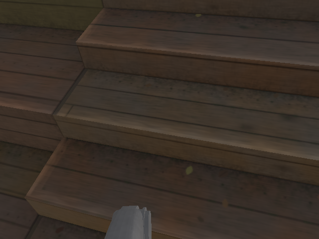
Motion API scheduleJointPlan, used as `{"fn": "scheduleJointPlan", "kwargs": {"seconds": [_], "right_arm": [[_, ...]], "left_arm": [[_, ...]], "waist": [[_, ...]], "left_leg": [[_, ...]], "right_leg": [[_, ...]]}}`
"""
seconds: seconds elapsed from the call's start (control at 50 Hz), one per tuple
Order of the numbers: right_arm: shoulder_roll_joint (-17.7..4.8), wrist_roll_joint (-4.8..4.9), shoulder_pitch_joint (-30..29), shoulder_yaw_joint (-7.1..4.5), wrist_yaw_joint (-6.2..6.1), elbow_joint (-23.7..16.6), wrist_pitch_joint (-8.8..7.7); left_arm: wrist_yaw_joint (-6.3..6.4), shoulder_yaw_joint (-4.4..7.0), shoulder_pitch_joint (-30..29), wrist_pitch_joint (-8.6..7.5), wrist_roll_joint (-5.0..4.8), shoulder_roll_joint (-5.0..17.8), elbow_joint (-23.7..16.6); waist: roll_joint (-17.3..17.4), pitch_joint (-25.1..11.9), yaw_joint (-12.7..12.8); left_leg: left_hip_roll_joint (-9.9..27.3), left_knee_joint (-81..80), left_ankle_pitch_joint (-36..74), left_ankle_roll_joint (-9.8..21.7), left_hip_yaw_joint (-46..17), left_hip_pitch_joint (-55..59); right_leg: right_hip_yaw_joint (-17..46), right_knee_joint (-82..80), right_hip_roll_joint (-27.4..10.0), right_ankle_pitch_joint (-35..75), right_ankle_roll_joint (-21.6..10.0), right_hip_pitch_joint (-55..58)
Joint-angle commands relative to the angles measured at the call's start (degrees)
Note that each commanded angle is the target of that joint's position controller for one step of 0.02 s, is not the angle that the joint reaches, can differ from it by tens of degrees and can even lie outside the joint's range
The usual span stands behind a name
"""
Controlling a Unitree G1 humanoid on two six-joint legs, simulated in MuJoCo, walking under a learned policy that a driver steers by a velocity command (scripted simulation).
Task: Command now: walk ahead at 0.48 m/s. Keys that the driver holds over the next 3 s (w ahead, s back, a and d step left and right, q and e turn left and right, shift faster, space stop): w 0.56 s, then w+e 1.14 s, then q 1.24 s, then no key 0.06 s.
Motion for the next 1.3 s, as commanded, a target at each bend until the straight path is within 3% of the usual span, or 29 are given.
{"fn": "scheduleJointPlan", "kwargs": {"seconds": [0.02, 0.08, 0.12, 0.16, 0.18, 0.22, 0.3, 0.38, 0.48, 0.52, 0.56, 0.62, 0.64, 0.66, 0.68, 0.72, 0.76, 0.84, 0.9, 1.0, 1.04, 1.08, 1.1, 1.12, 1.14, 1.16, 1.18, 1.22, 1.3], "right_arm": [[-0.48, -0.35, -23.23, 1.66, 1.24, -14.03, -2.67], [-8.40, 0.19, -5.07, -2.67, 0.06, -9.80, -3.20], [-15.53, -0.29, 6.96, -5.77, -0.55, -6.18, -1.71], [-22.35, -3.30, 23.62, -8.06, -2.29, 3.78, -0.05], [-17.61, -3.71, 20.01, -6.53, -2.47, 5.21, -0.59], [-5.76, -2.14, 15.31, -3.66, -1.00, 12.75, -1.47], [1.33, -3.88, 12.24, -1.63, 0.03, 18.98, -2.75], [-0.92, -4.80, 11.21, 0.35, 0.45, 20.13, -2.74], [-8.40, -1.56, 23.01, -0.51, -2.37, 22.46, -3.05], [-9.72, -0.11, 23.39, -0.91, -3.52, 24.13, -2.40], [-13.94, -1.55, 28.19, -1.91, -4.02, 24.90, -2.13], [-16.35, -2.77, 19.93, -2.94, -4.79, 21.83, -1.40], [-9.61, -2.74, 21.74, -2.18, -3.23, 19.81, -3.22], [-6.95, -3.93, 16.02, -2.22, -0.89, 19.42, -4.94], [-6.30, -2.43, 11.72, -3.05, 1.85, 15.58, -6.52], [-2.38, -1.82, -1.07, -1.08, 2.56, 5.86, -6.67], [0.44, -2.56, 3.55, 0.44, 1.44, 4.06, -5.51], [0.09, -2.38, 4.29, 2.75, 0.33, 1.43, -4.44], [3.12, -3.03, -6.42, 4.45, -1.24, -2.74, -4.37], [1.74, -3.20, -27.34, 6.08, -1.18, -12.58, -6.64], [0.65, -1.63, -23.82, 4.77, -1.00, -10.92, -5.94], [-8.36, -0.43, -10.30, -0.20, -2.26, -8.36, -6.18], [-13.46, -0.48, 1.99, -2.89, -2.12, -4.97, -5.99], [-18.92, -1.59, 15.89, -4.92, -1.54, -1.20, -5.97], [-23.21, -3.85, 20.84, -6.69, -1.99, 2.94, -4.78], [-19.26, -4.39, 17.27, -6.20, -4.22, 2.85, -3.49], [-12.57, -2.51, 11.24, -4.66, -5.22, 5.05, -2.22], [0.74, -3.67, 7.54, -1.32, -3.99, 11.86, -1.73], [0.03, -3.51, 7.06, -2.28, -1.53, 18.06, -2.60]], "left_arm": [[1.53, 2.24, 2.83, -0.37, -2.19, 9.91, -0.61], [-0.30, 2.87, -1.88, -2.05, -0.57, 17.47, 0.14], [-0.27, 4.78, -5.99, -1.96, -0.05, 22.20, -0.23], [-2.33, 2.91, -6.35, -5.64, 0.44, 10.03, -2.22], [-4.64, 4.01, -9.13, -7.64, -1.25, 9.52, -4.42], [-5.59, 2.52, -26.12, -6.77, -1.85, 6.45, -13.33], [-5.77, -1.40, -23.80, -4.28, -2.43, -0.24, -15.54], [-4.97, -3.81, -31.97, -2.19, -2.54, -0.03, -19.82], [-3.52, -5.78, -49.50, -3.05, -0.42, 3.34, -27.95], [-3.60, -5.01, -50.81, -3.36, -1.23, 4.85, -26.34], [-4.38, -3.91, -51.06, -4.07, -1.66, 7.06, -26.41], [-6.04, 1.01, -27.28, -3.59, 0.12, 15.82, -18.25], [-5.49, 3.40, -18.74, -2.05, 0.82, 20.77, -13.90], [-3.13, 4.69, -13.60, 0.46, 1.26, 22.96, -11.48], [-2.46, 2.71, -17.32, 0.13, 2.35, 17.49, -9.18], [-4.21, 0.10, -20.80, -1.11, 2.46, 6.83, -5.14], [-5.50, -0.83, -22.82, -1.53, 1.90, 2.27, -1.66], [-6.00, -0.46, -25.15, -1.73, 1.54, 5.76, -2.07], [-4.65, -0.22, -15.39, -2.23, 1.90, 8.80, 1.35], [-0.03, 1.98, -3.91, -0.64, -1.07, 11.78, 0.39], [0.38, 2.59, -7.75, -0.65, -1.51, 11.96, -0.49], [0.06, 2.88, -7.12, -1.93, 0.11, 15.13, 0.23], [0.22, 3.78, -13.62, -1.97, -0.10, 18.33, -1.37], [-0.20, 3.96, -20.99, -3.23, 0.59, 18.61, -4.91], [-1.69, 2.62, -18.22, -5.05, 0.62, 7.41, -8.65], [-4.14, 2.98, -19.06, -6.17, 1.99, 7.59, -8.18], [-5.83, 3.32, -26.33, -5.90, 0.15, 6.87, -12.48], [-5.99, 1.84, -31.54, -3.47, -0.58, 4.98, -18.80], [-5.15, -0.48, -25.68, -0.60, -3.21, 0.06, -19.86]], "waist": [[-7.91, 13.78, 0.26], [-21.24, -4.02, -12.71], [-23.87, -8.73, -20.89], [15.15, -26.65, -17.57], [9.62, -21.78, -14.76], [0.43, -2.53, -9.45], [-0.88, 4.32, -1.35], [2.12, 8.31, 0.30], [1.93, 1.04, -6.00], [2.87, -4.21, -5.72], [8.58, -6.69, -5.25], [14.83, -15.43, 5.57], [-3.71, -20.96, 4.34], [-17.02, -20.36, 6.66], [-14.24, -12.34, 1.33], [-3.22, 1.82, -4.41], [0.59, 2.92, -10.16], [0.01, 4.65, -13.50], [-8.21, 3.48, -8.14], [-5.09, 0.49, -0.29], [-9.33, -2.09, -4.43], [-17.97, -11.12, -12.44], [-19.22, -15.11, -19.52], [-11.61, -23.78, -25.25], [19.50, -30.31, -19.67], [17.46, -28.67, -18.66], [11.30, -13.27, -14.91], [0.65, 1.52, -7.31], [0.12, 5.79, -0.48]], "left_leg": [[2.57, -25.63, 1.03, 2.67, 7.45, 15.69], [-9.56, -33.71, -7.38, 8.10, 11.93, 52.90], [-8.48, -54.56, -7.53, 10.35, -0.64, 65.11], [16.47, -90.47, -15.98, 20.20, -60.21, 89.79], [16.63, -94.17, -21.52, 17.48, -61.30, 82.01], [13.33, -89.22, -23.97, 12.35, -39.26, 64.07], [6.78, -85.47, -5.53, 7.89, -13.13, 53.20], [5.71, -91.61, -4.27, 7.53, -4.08, 44.97], [4.58, -102.68, -0.89, 9.96, -4.90, 47.76], [4.80, -102.78, 24.70, 8.94, -0.56, 60.66], [7.04, -94.01, 70.34, 9.67, -0.71, 72.86], [9.49, -68.70, 89.76, 10.99, -0.85, 81.31], [1.07, -50.60, 67.26, 8.57, -1.47, 57.44], [-10.66, -22.03, 4.84, 5.13, -5.80, 38.61], [-8.79, 0.25, 0.73, 5.22, -14.89, 28.38], [-6.65, 13.60, 2.12, 8.62, -11.17, 16.26], [-4.82, 19.64, 2.05, 10.55, -9.84, 12.43], [-1.06, 5.62, 6.57, 6.51, -4.19, 10.89], [-1.19, 13.97, 4.85, 2.75, 1.32, 1.83], [1.88, -18.05, -4.87, -0.76, 2.80, 5.46], [-0.85, -33.00, -10.79, 0.09, 6.81, 26.15], [-9.06, -41.90, -15.80, 3.44, 7.91, 49.33], [-5.79, -48.13, -17.95, 6.75, -2.40, 56.33], [2.53, -56.47, -21.68, 10.74, -17.48, 72.83], [17.23, -80.86, -26.83, 19.39, -52.73, 91.96], [21.79, -91.94, -31.22, 21.04, -71.91, 87.20], [21.05, -90.88, -35.29, 17.58, -60.71, 76.06], [17.26, -83.54, -25.76, 10.95, -32.93, 55.74], [11.43, -86.44, -9.85, 3.84, -6.37, 50.91]], "right_leg": [[6.48, -27.55, -12.71, 17.47, -11.65, -18.32], [-0.95, -5.94, -12.03, 102.11, -10.02, -6.63], [2.46, 14.98, -10.16, 105.00, -6.61, -2.88], [12.40, 61.96, 10.22, 16.50, -3.70, -30.75], [20.34, 80.97, 9.91, 15.79, -4.15, -36.50], [12.34, 91.04, 5.03, 16.81, -8.20, -49.55], [13.55, 106.60, 4.84, 19.18, -13.68, -64.24], [7.24, 113.96, 5.57, 19.15, -9.78, -77.40], [-8.56, 78.97, -1.56, 24.35, -3.10, -63.92], [-12.45, 64.75, -0.93, 19.46, -5.15, -52.55], [-16.22, 51.49, 5.83, 3.07, -6.93, -42.92], [0.94, 35.27, 3.67, 5.45, -13.44, -25.62], [28.13, 19.68, -6.19, -6.47, -21.68, -7.17], [58.37, -6.90, -13.91, -18.72, -27.60, 0.77], [60.31, -8.26, -14.59, -19.53, -23.13, -5.86], [37.48, -0.31, -11.06, -7.34, -16.23, -21.74], [22.08, 2.61, -4.65, 4.10, -11.47, -25.41], [9.81, 0.47, -0.85, 7.60, -9.86, -36.15], [16.60, -2.29, -2.39, 9.14, -13.55, -30.72], [25.15, -13.56, -8.35, 12.26, -15.66, -17.72], [17.66, -15.16, -7.29, 26.61, -14.59, -18.40], [14.08, -2.97, -5.72, 85.12, -12.23, -11.10], [13.34, 10.68, -6.08, 94.89, -10.01, -7.44], [13.05, 26.68, -3.39, 82.76, -10.13, -15.33], [11.05, 50.66, 8.50, 29.49, -7.21, -41.19], [19.13, 76.93, 10.69, 14.53, -5.63, -49.12], [15.22, 89.71, 8.24, 14.25, -5.85, -58.63], [8.27, 98.26, 3.53, 16.85, -8.56, -62.93], [9.43, 98.42, 1.20, 19.66, -10.49, -67.31]]}}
